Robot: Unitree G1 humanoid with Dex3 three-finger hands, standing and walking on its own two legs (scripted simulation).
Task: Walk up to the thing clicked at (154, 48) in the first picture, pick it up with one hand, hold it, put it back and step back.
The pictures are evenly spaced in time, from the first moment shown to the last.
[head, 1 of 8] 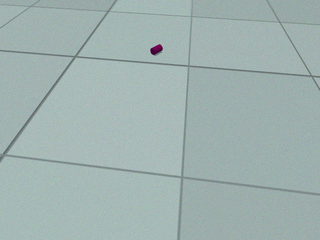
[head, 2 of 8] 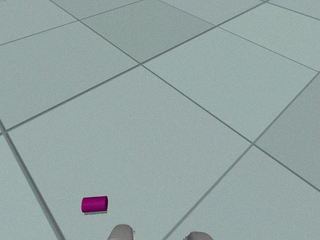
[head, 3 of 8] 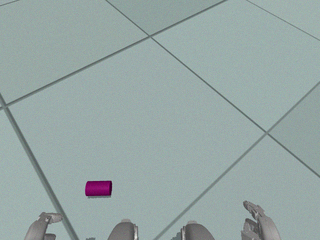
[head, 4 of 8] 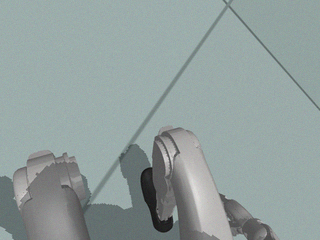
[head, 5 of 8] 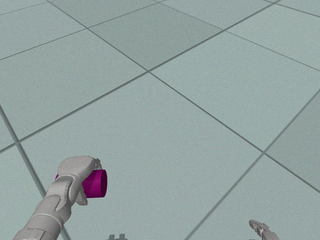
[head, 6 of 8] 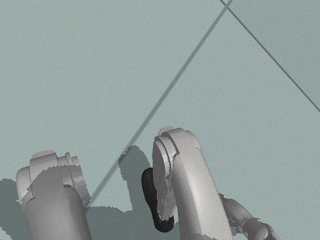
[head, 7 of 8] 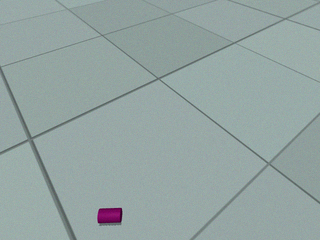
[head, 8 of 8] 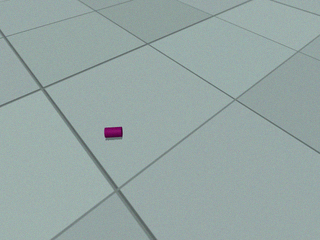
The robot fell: no
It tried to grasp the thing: yes
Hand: left
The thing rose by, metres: 0.67
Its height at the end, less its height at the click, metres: +0.00
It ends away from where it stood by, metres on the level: 0.01
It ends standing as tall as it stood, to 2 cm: yes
